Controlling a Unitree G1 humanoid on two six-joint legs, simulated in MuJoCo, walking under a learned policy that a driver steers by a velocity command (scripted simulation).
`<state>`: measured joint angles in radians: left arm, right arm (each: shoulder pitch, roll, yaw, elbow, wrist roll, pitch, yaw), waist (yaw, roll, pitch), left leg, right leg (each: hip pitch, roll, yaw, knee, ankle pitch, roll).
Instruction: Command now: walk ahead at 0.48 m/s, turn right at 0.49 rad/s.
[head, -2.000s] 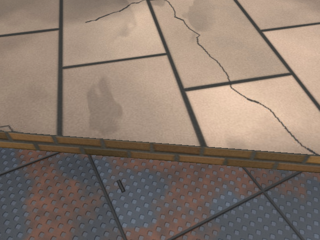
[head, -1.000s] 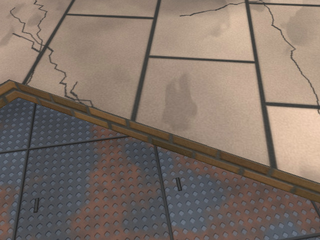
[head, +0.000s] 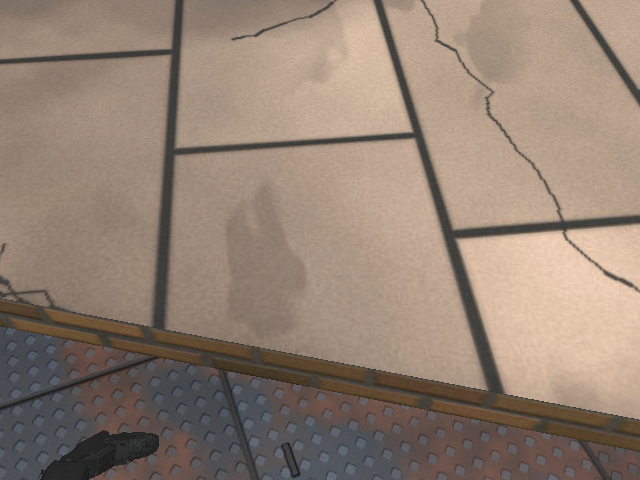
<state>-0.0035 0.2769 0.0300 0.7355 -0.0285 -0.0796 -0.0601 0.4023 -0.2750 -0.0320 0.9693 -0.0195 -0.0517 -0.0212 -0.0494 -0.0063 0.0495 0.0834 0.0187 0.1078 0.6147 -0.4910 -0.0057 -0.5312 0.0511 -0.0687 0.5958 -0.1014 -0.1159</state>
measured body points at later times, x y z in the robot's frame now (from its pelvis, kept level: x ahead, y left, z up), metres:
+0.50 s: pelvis +0.28 +0.01 +0.02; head +0.30 +0.02 +0.47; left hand +0.35 +0.28 -0.11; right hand +0.41 -0.24 -0.08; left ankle +0.38 +0.09 -0.71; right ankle +0.14 -0.07 -0.68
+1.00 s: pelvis +0.51 -0.07 +0.03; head +0.56 -0.08 +0.48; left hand +0.82 +0.05 +0.00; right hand +0.35 -0.28 -0.10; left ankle +0.38 +0.09 -0.71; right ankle +0.66 -0.21 -0.50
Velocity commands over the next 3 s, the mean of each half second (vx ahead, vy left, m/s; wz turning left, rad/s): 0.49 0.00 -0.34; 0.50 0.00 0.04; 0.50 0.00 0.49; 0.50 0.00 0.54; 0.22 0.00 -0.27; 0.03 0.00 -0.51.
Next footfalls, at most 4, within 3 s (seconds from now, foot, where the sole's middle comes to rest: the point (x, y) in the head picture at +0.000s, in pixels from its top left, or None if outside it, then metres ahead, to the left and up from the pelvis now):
0.46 left None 0.42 0.09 -0.75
1.06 right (433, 312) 0.73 -0.24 -0.61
1.66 left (335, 213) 1.01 -0.06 -0.61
2.10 right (365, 111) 1.36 -0.16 -0.61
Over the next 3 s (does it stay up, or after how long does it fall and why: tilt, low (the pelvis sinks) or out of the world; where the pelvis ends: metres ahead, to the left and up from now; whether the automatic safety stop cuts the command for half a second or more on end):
stays up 1.28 -0.11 0.16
